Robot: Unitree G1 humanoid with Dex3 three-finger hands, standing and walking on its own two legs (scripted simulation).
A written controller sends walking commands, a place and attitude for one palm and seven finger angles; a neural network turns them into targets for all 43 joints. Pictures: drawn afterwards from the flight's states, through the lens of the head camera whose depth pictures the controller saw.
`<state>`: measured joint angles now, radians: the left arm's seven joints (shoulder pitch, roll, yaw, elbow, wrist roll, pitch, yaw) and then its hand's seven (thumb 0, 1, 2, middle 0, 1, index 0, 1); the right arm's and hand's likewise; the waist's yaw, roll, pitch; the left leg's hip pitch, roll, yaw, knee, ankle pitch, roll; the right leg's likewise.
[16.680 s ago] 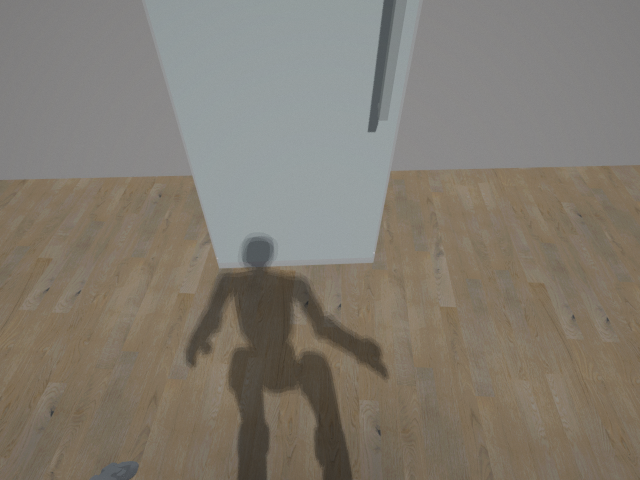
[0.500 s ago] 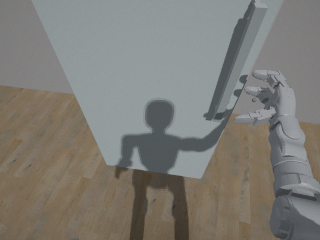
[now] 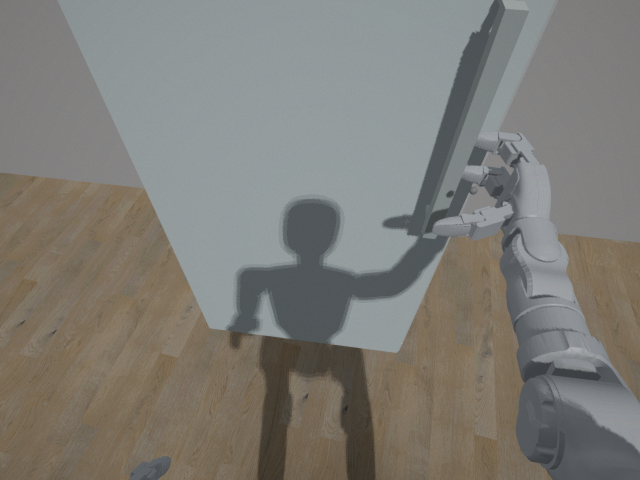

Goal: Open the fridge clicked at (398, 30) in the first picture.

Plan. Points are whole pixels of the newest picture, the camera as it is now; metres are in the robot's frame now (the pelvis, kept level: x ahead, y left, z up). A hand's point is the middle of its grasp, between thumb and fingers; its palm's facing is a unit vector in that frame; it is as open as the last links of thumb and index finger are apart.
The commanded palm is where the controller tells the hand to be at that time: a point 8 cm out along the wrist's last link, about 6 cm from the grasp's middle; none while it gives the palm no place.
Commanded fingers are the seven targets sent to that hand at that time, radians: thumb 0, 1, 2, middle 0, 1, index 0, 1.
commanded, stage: feel for the door with the fingertips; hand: right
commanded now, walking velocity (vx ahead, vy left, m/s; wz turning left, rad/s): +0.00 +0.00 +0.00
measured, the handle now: (459, 139) +0.54 -0.11 +0.15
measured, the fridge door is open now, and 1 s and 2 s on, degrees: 0 0 0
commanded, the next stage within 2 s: slide the fingers in behind the handle in 0.50 s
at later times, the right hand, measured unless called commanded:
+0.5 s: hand (469, 172) +0.49 -0.13 +0.13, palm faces +0.02 +1.00 +0.00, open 13.9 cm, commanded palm +0.47 -0.18 +0.14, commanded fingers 0.00 0.50 -0.30 0.30 1.20 0.30 1.20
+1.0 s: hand (474, 186) +0.47 -0.13 +0.13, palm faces +0.00 +1.00 +0.01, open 14.0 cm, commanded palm +0.44 -0.18 +0.14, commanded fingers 0.00 0.50 -0.30 0.30 1.20 0.30 1.20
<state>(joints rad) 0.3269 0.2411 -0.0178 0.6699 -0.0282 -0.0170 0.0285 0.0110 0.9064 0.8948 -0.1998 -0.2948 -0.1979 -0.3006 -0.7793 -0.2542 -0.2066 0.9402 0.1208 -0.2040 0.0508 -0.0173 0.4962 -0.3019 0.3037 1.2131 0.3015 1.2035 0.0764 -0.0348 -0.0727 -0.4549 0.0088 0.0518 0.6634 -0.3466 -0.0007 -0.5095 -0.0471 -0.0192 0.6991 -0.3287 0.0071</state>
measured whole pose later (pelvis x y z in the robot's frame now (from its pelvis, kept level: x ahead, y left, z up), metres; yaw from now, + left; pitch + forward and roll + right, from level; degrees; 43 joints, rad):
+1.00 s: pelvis +0.01 +0.00 +0.00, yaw +1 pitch +9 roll +1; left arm 0.36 0.24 0.00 0.66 -0.03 0.01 0.01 0.01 0.91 0.89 -0.20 -0.29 -0.20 -0.30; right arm -0.74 -0.26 -0.22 0.89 0.13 -0.21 0.07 -0.02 0.50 -0.30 0.30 1.20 0.30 1.20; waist 0.08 -0.04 -0.09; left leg -0.46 0.00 0.04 0.65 -0.35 -0.01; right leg -0.51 -0.05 -0.03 0.70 -0.35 0.00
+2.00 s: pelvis +0.01 +0.01 +0.00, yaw +1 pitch +10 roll +1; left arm 0.36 0.24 0.01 0.68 -0.02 -0.01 0.01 0.01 0.91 0.89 -0.20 -0.29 -0.20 -0.30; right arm -0.79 -0.22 -0.20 0.95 0.12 -0.22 0.00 -0.02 0.50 -0.30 0.30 1.20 0.30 1.20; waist 0.09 -0.04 -0.08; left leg -0.47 -0.01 0.04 0.65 -0.35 0.01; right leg -0.52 -0.06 -0.02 0.68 -0.33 0.02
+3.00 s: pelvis +0.02 +0.00 +0.00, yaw +1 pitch +9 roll +1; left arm 0.35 0.24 0.01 0.70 -0.02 -0.02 0.00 0.01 0.91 0.89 -0.20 -0.29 -0.20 -0.30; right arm -0.74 -0.18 -0.16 0.85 0.12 -0.18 -0.06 -0.01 -0.23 -0.61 0.30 1.27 0.29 1.28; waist 0.07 -0.04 -0.08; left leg -0.44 0.00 0.04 0.64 -0.36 0.00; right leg -0.49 -0.05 -0.03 0.68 -0.35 0.01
